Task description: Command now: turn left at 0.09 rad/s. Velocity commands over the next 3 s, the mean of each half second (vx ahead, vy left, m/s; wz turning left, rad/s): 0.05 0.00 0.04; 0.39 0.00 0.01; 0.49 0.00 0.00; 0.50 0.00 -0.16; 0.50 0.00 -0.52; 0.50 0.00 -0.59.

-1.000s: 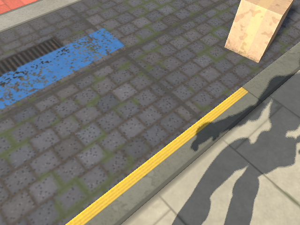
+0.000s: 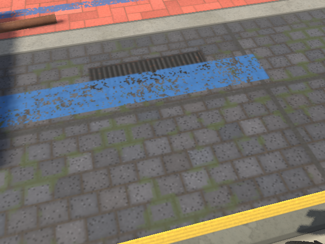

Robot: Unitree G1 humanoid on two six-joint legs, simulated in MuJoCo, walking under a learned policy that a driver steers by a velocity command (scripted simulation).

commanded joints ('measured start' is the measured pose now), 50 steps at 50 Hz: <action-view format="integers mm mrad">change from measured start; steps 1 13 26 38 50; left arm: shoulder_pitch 111 -40 -30 -165 266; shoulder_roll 6 100 128 64 186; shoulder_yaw -15 -14 9 5 13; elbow -5 -81 -113 -139 -24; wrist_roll -45 -37 -3 68 19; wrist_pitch -8 -10 -27 -44 -13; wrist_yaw -49 -43 15 -18 -14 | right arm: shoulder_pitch -139 -26 23 396 492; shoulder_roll -83 -125 -116 -46 22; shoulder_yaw -11 -24 -25 19 63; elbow -89 -102 -114 131 156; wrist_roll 16 3 -27 -65 -136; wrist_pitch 13 6 -3 -27 -33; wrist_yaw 41 1 -59 -27 8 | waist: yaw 77 -3 13 -86 89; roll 27 5 -44 80 -177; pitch -76 -94 6 50 -425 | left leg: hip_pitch -68 50 -85 499 -251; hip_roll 166 53 35 360 -10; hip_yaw -145 -80 -81 -343 38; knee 15 35 20 -213 425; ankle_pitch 265 209 -220 352 167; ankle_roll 99 7 139 273 -4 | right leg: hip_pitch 213 129 236 -607 920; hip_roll -7 -22 -70 33 -126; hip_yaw -12 20 168 127 444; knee -274 -245 -393 553 -189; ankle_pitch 348 328 -69 -82 329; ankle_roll -3 -117 -326 -184 -521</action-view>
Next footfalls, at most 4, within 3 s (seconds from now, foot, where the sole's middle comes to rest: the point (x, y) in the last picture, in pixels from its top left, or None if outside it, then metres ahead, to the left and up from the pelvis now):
0.04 right None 0.03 -0.14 -0.77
0.96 right None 0.40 -0.13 -0.77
1.56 left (140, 192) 0.74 0.14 -0.87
2.04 right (187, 142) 1.03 -0.09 -0.87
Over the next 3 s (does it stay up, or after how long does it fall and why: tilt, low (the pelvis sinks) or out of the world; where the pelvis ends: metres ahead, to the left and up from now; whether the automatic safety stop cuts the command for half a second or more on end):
stays up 1.34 -0.15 -0.11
